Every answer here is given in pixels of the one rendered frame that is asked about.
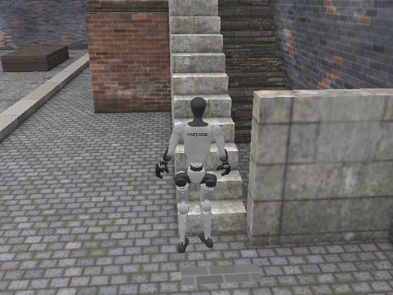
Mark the stairs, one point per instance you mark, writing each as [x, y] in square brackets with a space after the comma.
[197, 66]

